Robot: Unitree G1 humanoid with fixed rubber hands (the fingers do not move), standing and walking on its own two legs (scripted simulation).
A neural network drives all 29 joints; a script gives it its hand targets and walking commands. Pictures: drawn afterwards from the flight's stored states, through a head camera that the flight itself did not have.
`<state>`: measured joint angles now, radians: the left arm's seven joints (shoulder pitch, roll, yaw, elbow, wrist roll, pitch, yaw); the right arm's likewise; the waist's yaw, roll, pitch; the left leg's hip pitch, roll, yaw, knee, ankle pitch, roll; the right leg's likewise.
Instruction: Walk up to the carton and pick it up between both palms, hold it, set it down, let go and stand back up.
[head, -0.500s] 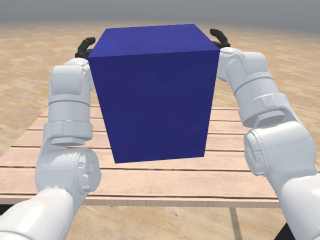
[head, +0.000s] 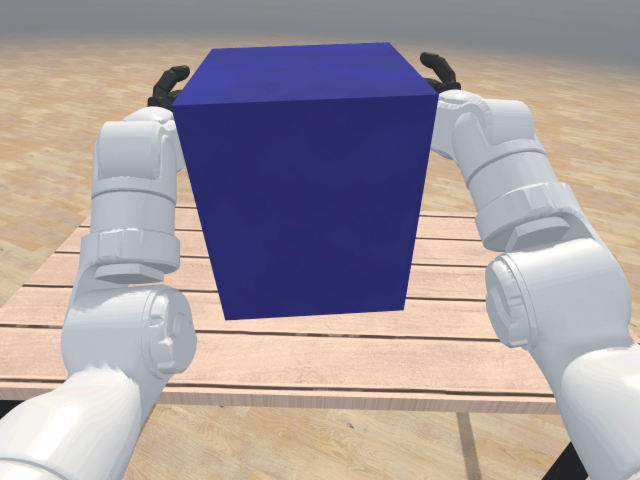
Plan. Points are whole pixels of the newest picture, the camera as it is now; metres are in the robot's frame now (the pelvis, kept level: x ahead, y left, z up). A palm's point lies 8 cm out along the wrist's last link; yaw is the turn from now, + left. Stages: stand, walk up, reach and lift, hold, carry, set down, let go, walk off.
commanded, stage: hold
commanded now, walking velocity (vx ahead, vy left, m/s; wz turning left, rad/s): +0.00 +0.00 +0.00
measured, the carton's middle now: (308, 179) +0.36 +0.00 +0.27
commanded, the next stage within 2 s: set down in 1.02 s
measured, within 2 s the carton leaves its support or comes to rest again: neither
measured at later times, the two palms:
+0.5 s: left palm (168, 132) +0.37 +0.15 +0.33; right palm (442, 116) +0.37 -0.15 +0.35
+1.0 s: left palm (178, 130) +0.38 +0.14 +0.33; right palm (448, 123) +0.37 -0.16 +0.34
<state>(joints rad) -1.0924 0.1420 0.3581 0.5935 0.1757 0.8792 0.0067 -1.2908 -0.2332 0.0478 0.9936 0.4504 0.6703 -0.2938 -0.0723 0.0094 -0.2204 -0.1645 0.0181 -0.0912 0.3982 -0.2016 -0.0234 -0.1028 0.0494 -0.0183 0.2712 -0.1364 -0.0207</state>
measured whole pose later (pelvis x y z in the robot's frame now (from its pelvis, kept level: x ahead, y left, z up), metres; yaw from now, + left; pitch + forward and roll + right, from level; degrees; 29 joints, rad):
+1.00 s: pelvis +0.00 +0.00 +0.00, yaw +0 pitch -2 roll -2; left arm -1.09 0.13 0.37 0.59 0.19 0.86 0.01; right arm -1.29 -0.24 0.05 1.00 0.45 0.66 -0.29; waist -0.08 0.03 -0.20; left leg -0.16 0.02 -0.09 0.39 -0.20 -0.02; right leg -0.09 0.05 0.00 0.26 -0.13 -0.02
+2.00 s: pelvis +0.01 +0.00 +0.00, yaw +1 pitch -4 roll -1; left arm -0.98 0.07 0.35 0.57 0.20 0.60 0.08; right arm -1.15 -0.17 -0.02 1.05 0.31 0.32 -0.18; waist -0.08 -0.01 -0.09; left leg -0.09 0.01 -0.10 0.38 -0.22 -0.02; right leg -0.02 0.04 -0.02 0.26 -0.16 -0.02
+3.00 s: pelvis +0.01 -0.01 +0.00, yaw +1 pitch -1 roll -1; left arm -0.91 0.03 0.37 0.75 0.22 0.38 0.11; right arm -1.08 -0.12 -0.20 1.19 0.09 0.13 -0.11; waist 0.00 -0.02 -0.08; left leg -0.13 0.02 -0.09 0.34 -0.19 -0.04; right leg -0.09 0.05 -0.03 0.27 -0.16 -0.04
